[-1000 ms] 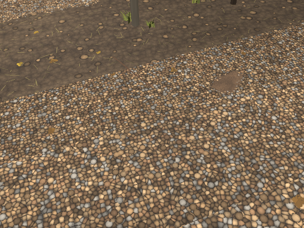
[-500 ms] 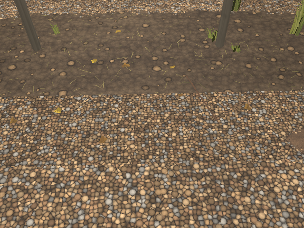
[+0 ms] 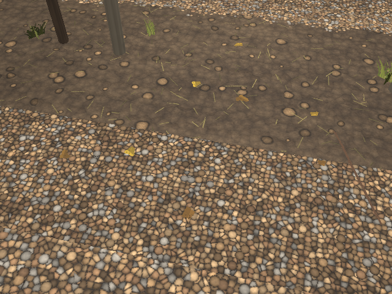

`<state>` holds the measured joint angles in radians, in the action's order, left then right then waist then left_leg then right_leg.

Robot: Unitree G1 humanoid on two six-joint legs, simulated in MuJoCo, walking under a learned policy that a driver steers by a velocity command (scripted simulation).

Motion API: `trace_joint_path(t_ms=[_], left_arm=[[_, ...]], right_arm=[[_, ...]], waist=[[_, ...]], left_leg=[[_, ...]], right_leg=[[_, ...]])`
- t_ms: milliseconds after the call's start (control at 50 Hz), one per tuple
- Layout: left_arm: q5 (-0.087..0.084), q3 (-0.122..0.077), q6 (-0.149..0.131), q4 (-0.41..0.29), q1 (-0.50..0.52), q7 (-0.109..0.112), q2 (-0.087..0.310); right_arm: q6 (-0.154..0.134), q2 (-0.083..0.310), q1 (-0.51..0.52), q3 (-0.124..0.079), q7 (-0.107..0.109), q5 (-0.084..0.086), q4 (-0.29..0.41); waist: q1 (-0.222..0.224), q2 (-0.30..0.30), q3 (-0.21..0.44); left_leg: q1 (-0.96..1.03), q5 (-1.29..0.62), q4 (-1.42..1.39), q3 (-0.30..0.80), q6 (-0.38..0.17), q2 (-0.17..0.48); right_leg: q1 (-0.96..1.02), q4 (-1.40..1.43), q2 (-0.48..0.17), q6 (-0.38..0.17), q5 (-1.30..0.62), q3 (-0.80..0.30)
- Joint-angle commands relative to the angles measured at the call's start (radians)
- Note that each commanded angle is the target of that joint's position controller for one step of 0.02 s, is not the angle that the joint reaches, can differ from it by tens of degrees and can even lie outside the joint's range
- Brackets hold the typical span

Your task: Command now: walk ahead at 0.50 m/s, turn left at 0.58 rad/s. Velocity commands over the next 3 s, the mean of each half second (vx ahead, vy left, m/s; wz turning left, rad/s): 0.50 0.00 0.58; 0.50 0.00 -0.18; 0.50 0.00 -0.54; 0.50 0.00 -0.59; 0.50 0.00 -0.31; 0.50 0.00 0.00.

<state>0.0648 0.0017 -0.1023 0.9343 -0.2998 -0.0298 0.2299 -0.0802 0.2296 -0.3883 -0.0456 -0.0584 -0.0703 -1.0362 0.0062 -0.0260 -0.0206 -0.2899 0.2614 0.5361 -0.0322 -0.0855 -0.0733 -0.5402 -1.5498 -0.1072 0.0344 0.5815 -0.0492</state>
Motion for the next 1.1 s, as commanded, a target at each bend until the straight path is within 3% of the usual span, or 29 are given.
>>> trace_joint_path(t_ms=[20,100,160,200,220,240,260,280,320,360,460,480,520,580,600,640,680,700,720,740,760,780,800,840,900,960,980,1040,1100], left_arm=[[0.011,0.019,-0.001,-0.085,-0.066,0.016,-0.04],[-0.021,0.039,0.024,-0.13,0.065,-0.007,0.005],[-0.007,0.009,0.004,-0.157,0.2,0.004,0.104],[-0.015,-0.027,-0.027,-0.154,0.16,0.018,0.184],[-0.026,-0.054,-0.045,-0.102,-0.049,0.035,0.251],[-0.034,-0.045,-0.041,-0.071,-0.231,0.034,0.27],[-0.014,-0.036,-0.039,-0.044,-0.27,0.027,0.213],[-0.032,-0.034,-0.041,-0.062,-0.144,0.029,0.17],[-0.056,0.006,-0.029,-0.097,0.03,0.042,0.033],[-0.048,0.009,-0.034,-0.087,0.042,0.066,0.005],[0.0,-0.022,-0.053,-0.026,-0.061,0.075,0.053],[-0.087,-0.044,-0.032,0.009,-0.095,0.041,0.092],[-0.097,-0.049,-0.014,0.011,-0.09,0.017,0.095],[-0.072,-0.055,0.007,0.036,-0.131,0.022,0.101],[0.044,-0.046,-0.026,0.047,-0.167,-0.024,0.09],[-0.001,-0.067,-0.029,0.036,-0.116,-0.021,0.127],[-0.028,-0.07,0.004,0.063,-0.146,-0.005,0.139],[-0.1,-0.081,0.033,0.064,-0.113,0.03,0.144],[-0.106,-0.068,0.041,0.045,-0.141,0.044,0.102],[-0.102,-0.05,0.043,0.007,-0.153,0.04,0.024],[-0.067,-0.07,0.05,0.001,-0.115,0.046,0.075],[0.031,-0.049,-0.008,0.004,-0.099,-0.015,0.008],[0.016,-0.063,-0.025,0.03,-0.073,-0.015,0.033],[0.001,-0.054,-0.026,0.021,-0.076,-0.018,-0.013],[-0.015,-0.047,-0.008,-0.012,-0.002,-0.037,-0.052],[0.025,-0.024,-0.004,-0.042,-0.001,-0.08,-0.075],[0.031,-0.017,-0.005,-0.067,0.045,-0.079,-0.071],[0.013,-0.016,0.014,-0.098,0.121,-0.062,-0.054],[0.027,-0.023,0.048,-0.141,0.166,-0.055,-0.01]], right_arm=[[-0.049,0.079,0.174,0.01,-0.005,0.03,0.143],[-0.047,0.164,0.097,-0.027,-0.051,0.008,0.154],[-0.037,0.137,0.023,-0.036,-0.054,-0.002,0.139],[-0.04,0.121,0.03,-0.036,-0.048,-0.015,0.155],[-0.048,0.078,0.076,-0.027,-0.049,-0.023,0.195],[-0.055,-0.065,-0.087,0.004,-0.041,-0.025,0.208],[-0.047,0.01,0.041,-0.013,-0.039,-0.001,0.216],[-0.039,0.042,0.116,-0.022,-0.011,0.003,0.207],[-0.022,0.024,0.069,-0.024,0.032,-0.017,0.166],[-0.009,-0.037,0.105,-0.01,0.031,-0.028,0.181],[-0.003,-0.034,0.237,0.001,-0.033,0.02,0.231],[0.046,0.005,0.343,-0.02,0.006,0.085,0.267],[0.087,-0.022,0.318,-0.003,0.019,0.078,0.273],[0.093,0.011,0.408,-0.006,0.021,0.057,0.294],[0.048,0.021,0.296,-0.003,0.009,-0.021,0.269],[0.01,0.058,0.353,-0.022,0.013,-0.021,0.285],[-0.009,0.041,0.389,-0.025,0.015,0.014,0.291],[0.015,0.063,0.324,-0.04,0.043,0.054,0.254],[0.012,0.115,0.126,-0.051,0.062,0.04,0.22],[0.022,0.209,-0.04,-0.081,0.071,0.052,0.169],[0.028,0.199,-0.067,-0.078,0.07,0.07,0.148],[-0.045,0.122,-0.124,-0.059,0.046,-0.024,0.126],[-0.056,0.055,-0.036,-0.053,0.04,-0.005,0.121],[-0.043,-0.044,0.031,-0.018,0.042,0.006,0.14],[-0.032,-0.054,-0.011,-0.014,0.055,-0.017,0.125],[-0.043,-0.07,-0.016,-0.001,0.077,-0.043,0.118],[-0.057,-0.108,-0.02,0.023,0.086,-0.047,0.093],[-0.069,-0.057,-0.134,0.039,0.081,-0.041,0.045],[-0.069,-0.077,-0.216,0.064,0.058,-0.056,0.009]], waist=[[0.105,0.075,-0.079],[0.042,0.059,-0.047],[-0.006,0.052,-0.02],[0.042,0.042,0.02],[0.136,-0.067,0.14],[0.101,-0.315,0.442],[0.151,-0.235,0.252],[0.12,-0.117,0.069],[0.024,-0.057,0.066],[-0.007,-0.039,0.033],[0.042,-0.02,0.004],[0.014,0.069,-0.042],[-0.01,-0.057,-0.029],[0.022,-0.106,-0.044],[0.018,-0.094,-0.043],[0.019,-0.042,-0.045],[0.021,-0.028,-0.011],[-0.016,-0.085,0.02],[-0.072,-0.03,0.159],[-0.134,0.208,0.289],[-0.129,0.182,0.228],[-0.12,0.193,0.077],[-0.084,0.158,-0.022],[-0.03,0.094,-0.038],[-0.026,0.072,-0.029],[-0.016,0.031,-0.043],[-0.009,0.028,-0.075],[-0.053,0.066,-0.052],[-0.057,0.034,-0.13]], left_leg=[[-0.34,-0.358,-0.319,0.27,-0.269,0.298],[-0.3,-0.293,-0.259,0.312,-0.226,0.247],[-0.142,-0.231,-0.15,0.347,-0.175,0.228],[-0.139,-0.28,-0.015,0.338,-0.105,0.175],[-0.265,-0.237,0.246,0.259,-0.025,0.061],[-0.406,0.339,0.549,0.127,0.058,-0.102],[-0.655,0.372,0.723,0.17,0.042,-0.053],[-0.679,0.245,0.737,0.173,0.019,0.023],[-0.473,0.119,0.673,0.145,0.013,0.141],[-0.362,0.121,0.611,0.129,0.03,0.173],[-0.355,-0.128,0.354,0.052,0.057,0.183],[-0.356,-0.207,0.352,0.054,0.05,0.136],[-0.286,-0.273,0.218,0.031,0.044,0.122],[-0.198,-0.201,0.11,-0.03,0.048,0.102],[-0.191,-0.116,0.109,0.078,0.028,0.145],[-0.231,-0.037,-0.002,0.065,0.02,0.139],[-0.054,-0.15,-0.134,-0.007,-0.001,0.105],[0.081,-0.153,-0.101,-0.059,-0.002,0.058],[0.384,-0.256,-0.053,0.071,-0.052,0.175],[0.666,-0.184,-0.134,0.324,-0.142,0.371],[0.615,-0.314,-0.209,0.436,-0.149,0.445],[0.452,-0.011,-0.291,0.415,-0.167,0.412],[0.363,0.04,-0.312,0.314,-0.162,0.395],[0.28,-0.065,-0.346,0.226,-0.153,0.379],[0.251,-0.223,-0.374,0.074,-0.134,0.355],[0.165,-0.276,-0.313,-0.052,-0.12,0.304],[0.201,-0.258,-0.31,-0.026,-0.105,0.336],[0.088,-0.183,-0.224,-0.153,-0.109,0.258],[0.102,-0.121,-0.141,-0.097,-0.114,0.329]], right_leg=[[0.104,0.595,-0.069,-0.057,-0.306,-0.036],[0.226,0.864,0.016,-0.045,-0.62,0.028],[0.223,0.91,0.055,-0.07,-0.604,0.061],[0.384,0.921,0.063,-0.137,-0.595,0.082],[0.67,0.948,-0.035,-0.24,-0.638,-0.04],[1.051,1.107,-0.33,-0.497,-0.794,-0.469],[0.965,1.252,-0.338,-0.434,-0.371,-0.664],[0.745,1.309,-0.296,-0.337,-0.098,-0.54],[0.506,1.375,-0.258,-0.295,-0.157,-0.36],[0.423,1.439,-0.233,-0.269,-0.339,-0.218],[0.489,1.483,-0.188,-0.269,-0.637,0.09],[0.424,1.403,-0.186,-0.195,-0.77,0.066],[0.383,1.375,-0.151,-0.163,-0.701,0.144],[0.376,1.369,-0.143,-0.18,-0.628,0.122],[0.425,1.435,-0.235,-0.286,-0.54,0.021],[0.569,1.404,-0.244,-0.307,-0.53,0.006],[0.557,1.318,-0.208,-0.288,-0.554,0.027],[0.521,1.12,-0.073,-0.173,-0.836,0.11],[0.328,0.878,-0.025,-0.124,-0.791,0.152],[0.01,0.569,0.099,-0.078,-0.332,0.197],[-0.12,0.429,0.09,-0.1,-0.059,0.072],[-0.142,0.435,0.062,-0.158,-0.132,-0.107],[-0.18,0.378,0.014,-0.173,-0.178,-0.051],[-0.147,0.412,-0.014,-0.188,-0.262,-0.068],[-0.138,0.471,-0.023,-0.146,-0.402,-0.073],[-0.148,0.519,-0.031,-0.129,-0.63,-0.047],[-0.214,0.651,-0.069,-0.127,-0.738,-0.117],[-0.036,0.868,-0.043,-0.106,-1.105,-0.02],[-0.071,0.889,-0.057,-0.121,-1.071,-0.028]])
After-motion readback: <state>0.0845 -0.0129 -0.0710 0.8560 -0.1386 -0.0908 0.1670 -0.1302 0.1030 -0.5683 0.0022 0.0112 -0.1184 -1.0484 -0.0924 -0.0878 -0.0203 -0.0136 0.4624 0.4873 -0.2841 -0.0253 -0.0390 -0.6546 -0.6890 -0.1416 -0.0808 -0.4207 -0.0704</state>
